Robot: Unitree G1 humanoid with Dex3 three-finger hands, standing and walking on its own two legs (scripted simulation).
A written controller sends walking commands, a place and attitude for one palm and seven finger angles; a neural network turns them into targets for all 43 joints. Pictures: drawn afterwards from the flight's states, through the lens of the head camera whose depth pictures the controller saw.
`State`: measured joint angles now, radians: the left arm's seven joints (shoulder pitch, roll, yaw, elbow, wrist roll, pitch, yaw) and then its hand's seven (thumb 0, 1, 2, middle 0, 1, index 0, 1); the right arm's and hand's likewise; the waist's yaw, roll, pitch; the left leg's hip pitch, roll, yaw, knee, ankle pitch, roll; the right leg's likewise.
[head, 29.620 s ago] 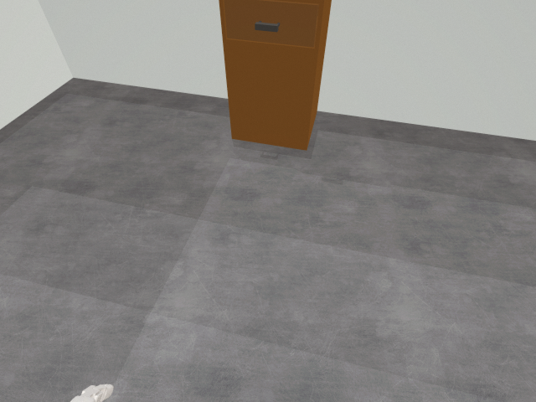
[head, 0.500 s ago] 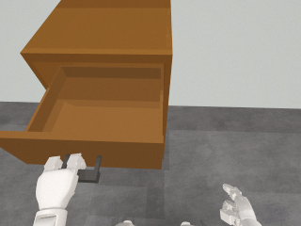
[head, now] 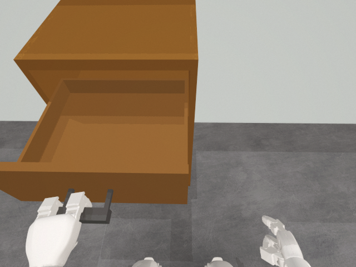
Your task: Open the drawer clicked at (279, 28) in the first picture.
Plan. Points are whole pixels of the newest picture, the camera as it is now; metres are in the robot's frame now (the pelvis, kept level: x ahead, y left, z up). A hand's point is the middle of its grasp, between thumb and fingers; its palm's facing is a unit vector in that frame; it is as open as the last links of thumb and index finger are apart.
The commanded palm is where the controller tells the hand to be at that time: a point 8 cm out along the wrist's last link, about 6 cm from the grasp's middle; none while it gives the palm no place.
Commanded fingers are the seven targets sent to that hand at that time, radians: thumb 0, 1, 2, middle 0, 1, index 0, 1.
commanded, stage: pull the drawer open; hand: left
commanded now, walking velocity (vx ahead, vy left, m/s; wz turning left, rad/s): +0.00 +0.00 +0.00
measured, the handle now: (87, 204) +0.25 +0.22 +0.00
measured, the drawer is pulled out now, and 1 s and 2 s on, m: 0.30 0.30 0.30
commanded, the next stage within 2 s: open the thumb to release the handle in 0.16 s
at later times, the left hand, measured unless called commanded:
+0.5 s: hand (63, 235) +0.19 +0.26 -0.02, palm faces +0.00 -0.04 -1.00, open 7.0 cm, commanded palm +0.16 +0.25 +0.03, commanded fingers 0.00 -0.01 0.51 -0.34 -1.25 -0.34 -1.25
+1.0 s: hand (69, 234) +0.19 +0.25 -0.02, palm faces +0.00 -0.06 -1.00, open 13.7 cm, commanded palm +0.17 +0.25 +0.03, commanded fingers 0.00 -0.50 0.30 -0.30 -1.20 -0.30 -1.20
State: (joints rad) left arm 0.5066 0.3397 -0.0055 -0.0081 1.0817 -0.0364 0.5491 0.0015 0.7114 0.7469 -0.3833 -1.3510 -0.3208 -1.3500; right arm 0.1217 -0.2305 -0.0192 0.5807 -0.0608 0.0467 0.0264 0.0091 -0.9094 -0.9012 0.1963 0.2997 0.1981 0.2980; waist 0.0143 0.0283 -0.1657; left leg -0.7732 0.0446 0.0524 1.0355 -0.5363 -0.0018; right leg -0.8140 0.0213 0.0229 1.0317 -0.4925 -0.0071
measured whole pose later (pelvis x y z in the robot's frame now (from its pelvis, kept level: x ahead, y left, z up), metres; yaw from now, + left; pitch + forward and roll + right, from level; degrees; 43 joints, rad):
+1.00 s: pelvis -0.02 +0.00 +0.00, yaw +2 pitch +14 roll +0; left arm 0.32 0.34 -0.05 0.12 1.10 -0.03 0.52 0.00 -0.47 0.32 -0.32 -1.20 -0.31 -1.20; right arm 0.12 -0.23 -0.03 0.64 -0.05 0.04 -0.04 0.01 -0.91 -0.90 0.20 0.30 0.20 0.30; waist 0.04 0.05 -0.15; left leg -0.78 0.02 0.01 1.02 -0.49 0.00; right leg -0.80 0.00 -0.02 1.01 -0.46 -0.01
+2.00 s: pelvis +0.00 +0.00 +0.05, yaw +2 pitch +5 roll +0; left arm 0.37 0.42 -0.04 -0.17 0.98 0.04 0.28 0.00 -0.49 0.31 -0.32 -1.20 -0.34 -1.21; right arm 0.09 -0.23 0.01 0.62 -0.02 0.07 -0.04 0.01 -0.91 -0.90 0.20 0.30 0.20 0.30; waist 0.10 0.07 -0.07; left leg -0.40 0.01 0.02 0.69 -0.38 0.00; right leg -0.42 0.00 -0.01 0.70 -0.36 0.00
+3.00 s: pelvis +0.00 +0.01 +0.07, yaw +3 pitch +1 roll +0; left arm 0.43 0.51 0.05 -0.37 0.86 0.03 0.09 0.00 -0.49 0.31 -0.32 -1.20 -0.32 -1.20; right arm 0.11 -0.26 0.02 0.59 0.01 0.08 -0.03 0.01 -0.91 -0.90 0.20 0.30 0.20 0.30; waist 0.10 0.09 -0.01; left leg -0.25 0.00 0.02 0.52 -0.29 0.02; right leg -0.26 -0.02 -0.01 0.51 -0.26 0.02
